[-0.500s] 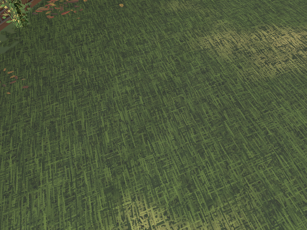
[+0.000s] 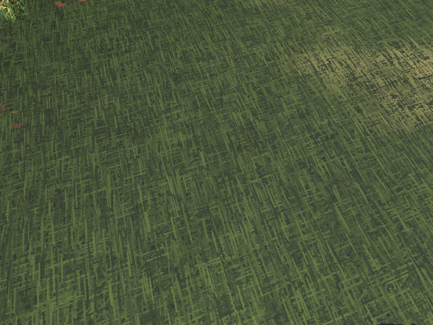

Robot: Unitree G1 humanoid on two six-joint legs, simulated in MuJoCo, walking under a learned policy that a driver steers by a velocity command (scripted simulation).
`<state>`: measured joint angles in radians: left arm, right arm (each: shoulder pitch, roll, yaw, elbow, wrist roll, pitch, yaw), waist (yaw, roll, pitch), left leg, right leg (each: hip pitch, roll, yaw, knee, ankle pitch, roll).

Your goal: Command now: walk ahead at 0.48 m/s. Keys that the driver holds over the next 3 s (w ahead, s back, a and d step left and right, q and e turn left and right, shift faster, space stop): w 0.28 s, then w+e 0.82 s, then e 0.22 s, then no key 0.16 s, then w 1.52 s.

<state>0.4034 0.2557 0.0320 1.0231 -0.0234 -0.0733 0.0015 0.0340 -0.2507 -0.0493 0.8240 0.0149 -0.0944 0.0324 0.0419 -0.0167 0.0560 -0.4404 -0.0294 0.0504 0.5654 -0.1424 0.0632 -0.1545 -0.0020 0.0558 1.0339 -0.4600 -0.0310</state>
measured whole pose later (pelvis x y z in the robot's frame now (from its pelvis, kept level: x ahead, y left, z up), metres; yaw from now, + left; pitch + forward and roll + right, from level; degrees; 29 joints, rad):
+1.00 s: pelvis +0.59 -0.05 +0.00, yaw -20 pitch +3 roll +1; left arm 0.39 0.30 0.07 0.83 -0.02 -0.04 0.02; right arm 0.02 -0.27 -0.04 0.77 0.00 -0.13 0.01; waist 0.07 -0.02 0.01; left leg -0.44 -0.03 -0.03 0.50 -0.11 0.02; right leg -0.17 0.08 0.20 0.80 -0.51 -0.05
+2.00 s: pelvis +0.90 -0.18 +0.02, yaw -37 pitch +2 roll -2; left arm 0.22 0.29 0.07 0.72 -0.01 -0.05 -0.01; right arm 0.36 -0.26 -0.04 0.91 0.00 -0.08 0.01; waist -0.05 -0.03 -0.05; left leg -0.19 0.02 0.01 0.40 -0.25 0.03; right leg -0.58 -0.01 0.02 0.94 -0.24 -0.03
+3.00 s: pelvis +1.33 -0.51 +0.02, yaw -37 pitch +1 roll +0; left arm 0.25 0.29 0.05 0.87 -0.02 -0.07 0.00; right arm 0.23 -0.26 -0.05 0.82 -0.01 -0.09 0.03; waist -0.01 -0.03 0.04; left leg -0.29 -0.04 0.06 0.42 -0.15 0.07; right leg -0.47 -0.07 0.03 1.13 -0.34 -0.04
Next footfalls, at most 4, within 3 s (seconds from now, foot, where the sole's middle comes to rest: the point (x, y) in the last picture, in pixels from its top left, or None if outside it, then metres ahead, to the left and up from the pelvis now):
0.46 right None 0.44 -0.14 -0.76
0.96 left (228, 233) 0.76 0.02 -0.76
1.42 right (319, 216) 0.84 -0.30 -0.76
1.84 left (262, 182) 0.97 -0.11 -0.76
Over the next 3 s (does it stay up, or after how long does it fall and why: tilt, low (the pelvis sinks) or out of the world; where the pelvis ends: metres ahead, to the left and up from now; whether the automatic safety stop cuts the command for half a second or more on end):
stays up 1.33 -0.51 0.02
